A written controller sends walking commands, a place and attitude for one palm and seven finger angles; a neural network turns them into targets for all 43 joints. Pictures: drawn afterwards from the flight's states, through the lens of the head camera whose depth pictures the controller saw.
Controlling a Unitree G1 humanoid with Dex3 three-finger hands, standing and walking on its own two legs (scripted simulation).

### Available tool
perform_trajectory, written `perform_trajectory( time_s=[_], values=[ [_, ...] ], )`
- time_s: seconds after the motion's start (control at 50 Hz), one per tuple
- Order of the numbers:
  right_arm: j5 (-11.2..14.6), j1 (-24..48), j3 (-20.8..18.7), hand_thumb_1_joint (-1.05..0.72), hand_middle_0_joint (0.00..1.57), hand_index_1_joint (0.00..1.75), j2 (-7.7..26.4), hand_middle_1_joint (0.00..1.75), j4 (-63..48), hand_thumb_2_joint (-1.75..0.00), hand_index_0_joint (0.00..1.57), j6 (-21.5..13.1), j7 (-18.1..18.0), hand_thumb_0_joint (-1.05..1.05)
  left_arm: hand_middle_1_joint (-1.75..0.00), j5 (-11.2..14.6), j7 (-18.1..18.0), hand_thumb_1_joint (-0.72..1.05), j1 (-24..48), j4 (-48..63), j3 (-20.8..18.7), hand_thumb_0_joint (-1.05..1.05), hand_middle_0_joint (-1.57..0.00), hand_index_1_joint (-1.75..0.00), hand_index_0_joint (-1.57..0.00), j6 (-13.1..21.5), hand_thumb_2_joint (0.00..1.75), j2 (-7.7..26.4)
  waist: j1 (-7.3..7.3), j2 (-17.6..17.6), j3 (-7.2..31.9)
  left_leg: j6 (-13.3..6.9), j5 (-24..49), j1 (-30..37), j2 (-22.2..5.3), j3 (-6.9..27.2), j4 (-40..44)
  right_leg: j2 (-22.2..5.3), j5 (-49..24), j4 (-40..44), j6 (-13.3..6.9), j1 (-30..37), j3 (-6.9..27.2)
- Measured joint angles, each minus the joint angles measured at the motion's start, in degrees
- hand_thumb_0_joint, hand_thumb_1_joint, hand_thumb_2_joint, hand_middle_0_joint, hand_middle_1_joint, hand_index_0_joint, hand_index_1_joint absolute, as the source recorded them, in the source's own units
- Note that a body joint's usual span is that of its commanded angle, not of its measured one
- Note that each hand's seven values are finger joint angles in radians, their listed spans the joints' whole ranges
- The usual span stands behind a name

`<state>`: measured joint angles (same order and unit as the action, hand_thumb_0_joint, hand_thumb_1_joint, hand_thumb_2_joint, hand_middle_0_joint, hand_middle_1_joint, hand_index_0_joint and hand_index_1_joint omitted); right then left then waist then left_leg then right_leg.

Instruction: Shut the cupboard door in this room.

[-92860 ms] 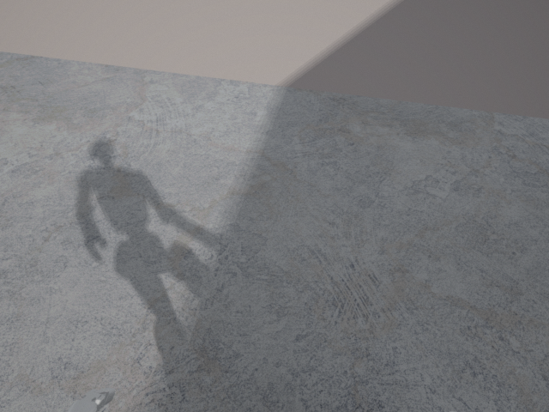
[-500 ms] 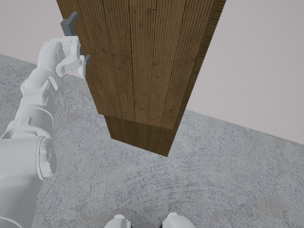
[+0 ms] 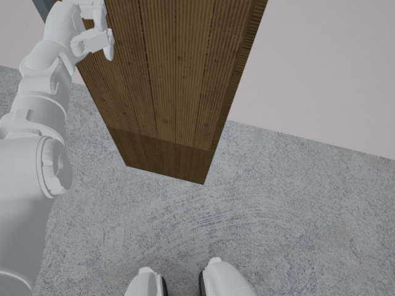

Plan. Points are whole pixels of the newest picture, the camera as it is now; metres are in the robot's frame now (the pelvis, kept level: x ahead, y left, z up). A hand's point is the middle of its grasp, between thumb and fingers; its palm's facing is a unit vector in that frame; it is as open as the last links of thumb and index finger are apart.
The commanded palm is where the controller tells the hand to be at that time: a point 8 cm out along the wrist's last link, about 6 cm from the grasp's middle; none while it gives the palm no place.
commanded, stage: push the door shut along its arc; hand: left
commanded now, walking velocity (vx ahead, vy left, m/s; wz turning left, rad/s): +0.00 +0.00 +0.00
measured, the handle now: (62, 22) +0.61 +0.16 +0.14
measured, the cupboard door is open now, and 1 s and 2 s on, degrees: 0 0 0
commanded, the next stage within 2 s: pull the fist back off the door in 0.30 s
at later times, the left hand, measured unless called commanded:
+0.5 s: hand (107, 31) +0.57 +0.08 +0.15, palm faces -0.25 -0.97 +0.06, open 2.9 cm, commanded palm +0.59 +0.11 +0.14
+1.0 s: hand (106, 39) +0.56 +0.08 +0.14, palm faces -0.01 -1.00 +0.01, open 2.9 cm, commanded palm +0.53 +0.13 +0.14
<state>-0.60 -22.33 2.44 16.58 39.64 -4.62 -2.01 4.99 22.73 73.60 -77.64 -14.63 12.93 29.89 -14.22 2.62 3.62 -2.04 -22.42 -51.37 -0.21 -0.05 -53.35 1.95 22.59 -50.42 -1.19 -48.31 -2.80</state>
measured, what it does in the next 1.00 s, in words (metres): stands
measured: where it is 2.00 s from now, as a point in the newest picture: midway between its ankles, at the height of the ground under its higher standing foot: outside the picture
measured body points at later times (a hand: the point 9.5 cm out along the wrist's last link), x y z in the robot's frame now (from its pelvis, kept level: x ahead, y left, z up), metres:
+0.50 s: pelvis -0.01 -0.02 -0.01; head +0.14 +0.00 +0.41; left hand +0.58 +0.13 +0.15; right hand -0.07 -0.29 -0.11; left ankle +0.02 +0.09 -0.68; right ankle +0.01 -0.11 -0.68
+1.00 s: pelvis -0.01 +0.00 +0.00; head +0.12 +0.00 +0.43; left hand +0.56 +0.14 +0.14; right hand -0.10 -0.24 -0.10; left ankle +0.02 +0.09 -0.68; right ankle +0.01 -0.11 -0.68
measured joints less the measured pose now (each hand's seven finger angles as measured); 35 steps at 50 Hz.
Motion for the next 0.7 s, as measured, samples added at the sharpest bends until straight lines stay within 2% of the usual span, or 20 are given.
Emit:
perform_trajectory(
  time_s=[0.06,0.14,0.26,0.42,0.44,0.5,0.54,0.6,0.64,0.7],
  values=[
    [-0.04,-0.89,0.10,-0.90,0.21,0.30,-0.03,0.30,-0.59,-0.90,0.20,0.64,-0.10,0.00,-1.50,-1.15,0.96,0.90,1.35,-1.50,-1.38,0.02,-1.30,-1.50,-1.30,-0.18,0.92,2.10,-0.88,0.38,-0.14,0.19,-0.38,-0.59,-0.45,-0.26,-0.36,0.43,0.19,-0.39,-0.19,-0.79,0.29],
    [-0.04,-2.53,0.45,-0.90,0.21,0.30,-0.09,0.30,-0.57,-0.90,0.20,1.67,-0.26,0.00,-1.50,-1.99,3.02,0.82,2.55,-3.38,-2.07,-0.01,-1.30,-1.50,-1.30,-0.49,0.92,4.45,-0.86,0.67,-0.28,0.52,-0.65,-1.30,-0.82,0.00,-0.90,0.81,0.43,-0.85,-0.53,-1.47,0.05],
    [-0.15,-3.06,0.61,-0.90,0.21,0.30,-0.44,0.30,0.66,-0.90,0.20,1.79,-0.59,0.00,-1.50,-1.69,4.06,0.82,5.37,-4.62,0.16,-0.02,-1.30,-1.50,-1.31,-1.54,0.93,5.85,-1.26,0.22,-0.68,1.14,-0.50,-2.98,-1.20,1.22,-1.97,1.24,0.32,-1.40,-1.20,-2.66,-1.15],
    [-0.11,-1.82,0.43,-0.90,0.21,0.30,0.33,0.30,2.05,-0.90,0.20,0.16,-1.13,0.00,-1.50,-0.68,4.62,0.84,8.07,-4.56,2.89,0.00,-1.30,-1.50,-1.31,-2.57,0.95,7.16,-2.09,-0.29,-0.81,1.59,-0.30,-5.71,-1.63,2.30,-3.70,1.71,-0.04,-2.40,-1.69,-4.87,-2.22],
    [-0.19,-2.04,0.29,-0.90,0.21,0.30,0.48,0.30,1.83,-0.90,0.20,-0.05,-1.13,0.00,-1.50,-0.79,3.73,0.83,8.16,-4.61,1.57,0.00,-1.30,-1.50,-1.30,-2.92,0.95,6.57,-1.83,-0.03,-0.56,1.60,-0.31,-6.25,-1.73,2.48,-3.96,1.83,-0.12,-2.40,-1.68,-5.25,-2.39],
    [-0.99,-3.25,-0.01,-0.91,0.21,0.30,0.59,0.30,0.88,-0.90,0.20,-0.74,0.05,0.00,-1.50,-1.59,-4.26,0.76,8.09,-4.08,-1.23,0.00,-1.30,-1.50,-1.32,-3.39,0.99,2.72,-0.76,0.60,0.67,1.63,-0.11,-7.56,-1.64,2.85,-4.25,1.76,-0.38,-2.38,-1.53,-6.29,-2.76],
    [-2.04,-3.80,-0.11,-0.91,0.20,0.30,0.21,0.30,0.40,-0.90,0.20,-0.88,1.41,0.00,-1.50,-2.83,-12.10,0.70,7.68,-3.38,-2.56,0.00,-1.30,-1.50,-1.34,-3.33,1.01,-0.54,-0.26,0.61,1.45,1.60,0.18,-7.89,-1.30,3.01,-4.24,1.43,-0.42,-2.60,-1.44,-6.60,-2.94],
    [-3.36,-3.51,0.31,-0.91,0.20,0.30,-0.53,0.30,-0.47,-0.90,0.20,-0.76,3.45,0.00,-1.50,-5.23,-22.73,0.64,7.27,-4.06,-4.96,-0.03,-1.30,-1.50,-1.35,-2.47,0.99,-2.83,-0.99,0.47,2.52,1.54,0.45,-8.35,-1.04,2.95,-4.48,1.14,-0.41,-3.22,-1.39,-7.20,-2.93],
    [-3.86,-3.14,0.48,-0.91,0.20,0.30,-1.19,0.30,-1.09,-0.90,0.20,-0.69,4.58,0.00,-1.50,-7.32,-26.57,0.64,7.25,-4.90,-4.95,-0.04,-1.30,-1.50,-1.34,-1.47,0.98,-2.62,-1.91,0.45,2.71,1.50,0.57,-8.56,-0.99,2.90,-4.70,1.07,-0.47,-3.56,-1.39,-7.46,-2.91],
    [-3.95,-2.95,0.72,-0.91,0.20,0.30,-1.90,0.30,-1.80,-0.90,0.20,-0.54,5.57,0.00,-1.50,-10.41,-27.94,0.67,7.22,-5.81,-3.53,-0.03,-1.30,-1.50,-1.32,0.12,0.96,-1.00,-3.07,0.70,2.49,1.37,0.82,-8.79,-0.99,2.68,-4.82,1.04,-0.77,-3.76,-1.35,-7.78,-2.70]
  ],
)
